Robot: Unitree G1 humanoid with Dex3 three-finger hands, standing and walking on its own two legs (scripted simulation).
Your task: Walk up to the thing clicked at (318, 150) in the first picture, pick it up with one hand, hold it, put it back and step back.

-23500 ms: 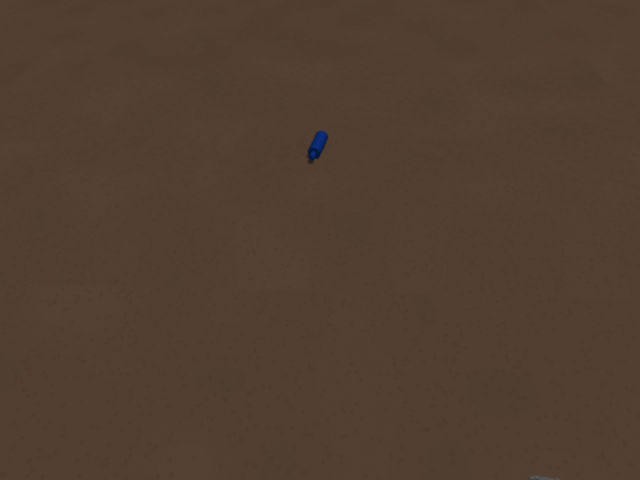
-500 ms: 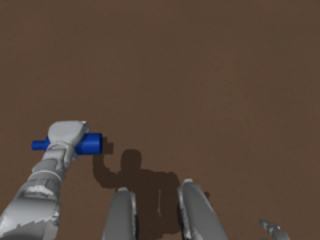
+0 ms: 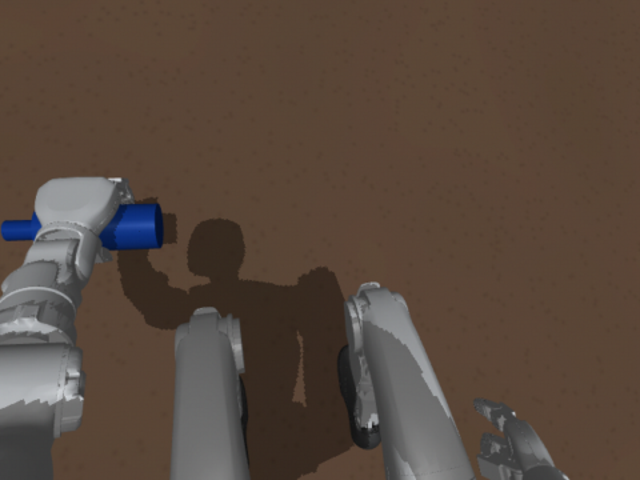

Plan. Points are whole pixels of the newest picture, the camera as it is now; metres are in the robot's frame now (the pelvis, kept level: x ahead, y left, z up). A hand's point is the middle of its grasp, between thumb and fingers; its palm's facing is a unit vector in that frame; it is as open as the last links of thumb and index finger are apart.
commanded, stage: crouch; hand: left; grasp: from above
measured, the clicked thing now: (86, 228) +0.44 +0.28 -0.18
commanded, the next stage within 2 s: lower in 0.76 s
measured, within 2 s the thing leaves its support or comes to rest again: neither
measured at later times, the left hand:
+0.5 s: hand (112, 235) +0.45 +0.27 -0.24, palm faces -0.48 -0.01 -0.88, open 9.5 cm
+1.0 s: hand (117, 236) +0.46 +0.28 -0.28, palm faces -0.49 -0.01 -0.87, open 9.5 cm
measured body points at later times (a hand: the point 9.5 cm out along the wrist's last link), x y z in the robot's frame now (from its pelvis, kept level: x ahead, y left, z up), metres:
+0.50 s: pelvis -0.01 +0.00 -0.07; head +0.23 +0.05 +0.30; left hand +0.47 +0.27 -0.19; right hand +0.02 -0.29 -0.18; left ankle +0.07 +0.12 -0.41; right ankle +0.09 -0.15 -0.41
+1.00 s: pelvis -0.01 +0.00 -0.11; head +0.24 +0.06 +0.26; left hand +0.48 +0.27 -0.23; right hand +0.02 -0.28 -0.20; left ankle +0.07 +0.12 -0.41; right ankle +0.09 -0.15 -0.41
